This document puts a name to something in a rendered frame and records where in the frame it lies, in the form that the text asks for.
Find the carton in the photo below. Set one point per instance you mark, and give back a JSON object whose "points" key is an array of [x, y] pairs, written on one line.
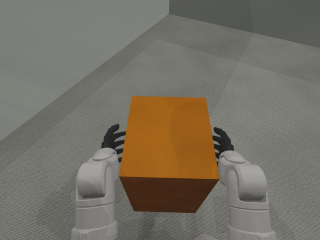
{"points": [[168, 162]]}

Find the left robot hand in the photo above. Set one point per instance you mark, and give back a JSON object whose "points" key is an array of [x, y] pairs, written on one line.
{"points": [[110, 137]]}

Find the right robot hand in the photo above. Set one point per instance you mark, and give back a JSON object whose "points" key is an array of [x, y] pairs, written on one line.
{"points": [[223, 140]]}

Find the right robot forearm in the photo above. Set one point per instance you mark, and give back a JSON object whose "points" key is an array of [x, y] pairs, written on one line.
{"points": [[247, 197]]}

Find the left robot forearm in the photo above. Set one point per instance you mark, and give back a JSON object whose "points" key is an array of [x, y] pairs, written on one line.
{"points": [[95, 196]]}

